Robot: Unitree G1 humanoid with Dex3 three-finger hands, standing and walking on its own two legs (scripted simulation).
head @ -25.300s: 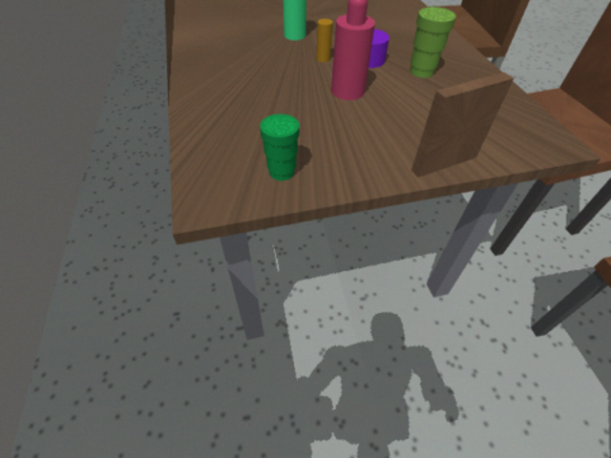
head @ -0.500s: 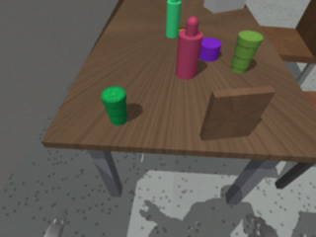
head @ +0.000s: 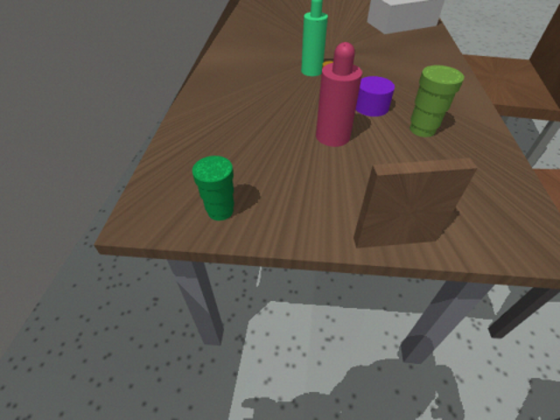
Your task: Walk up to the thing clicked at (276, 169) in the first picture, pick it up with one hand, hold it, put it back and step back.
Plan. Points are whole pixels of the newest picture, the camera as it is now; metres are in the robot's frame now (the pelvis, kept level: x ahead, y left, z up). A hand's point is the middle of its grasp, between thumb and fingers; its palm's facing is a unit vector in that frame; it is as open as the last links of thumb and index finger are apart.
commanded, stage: home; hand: left
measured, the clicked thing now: (216, 191) +0.51 +0.14 +0.01
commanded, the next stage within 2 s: stand in 1.22 s
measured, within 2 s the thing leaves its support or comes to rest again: neither
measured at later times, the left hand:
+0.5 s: hand out of the picture +0.07 +0.26 -0.15, palm faces -0.03 -0.94 -0.35, open 17.5 cm
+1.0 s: hand out of the picture +0.10 +0.26 -0.15, palm faces -0.03 -0.94 -0.35, open 17.5 cm
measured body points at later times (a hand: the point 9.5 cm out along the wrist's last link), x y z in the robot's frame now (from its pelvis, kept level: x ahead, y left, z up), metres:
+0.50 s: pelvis +0.01 +0.00 +0.01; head +0.02 +0.00 +0.46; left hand +0.08 +0.30 -0.13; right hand +0.09 -0.30 -0.13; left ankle +0.04 +0.14 -0.74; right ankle +0.02 -0.12 -0.74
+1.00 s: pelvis +0.03 +0.01 +0.01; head +0.04 +0.01 +0.46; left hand +0.10 +0.31 -0.13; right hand +0.10 -0.29 -0.13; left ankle +0.04 +0.14 -0.74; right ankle +0.02 -0.12 -0.74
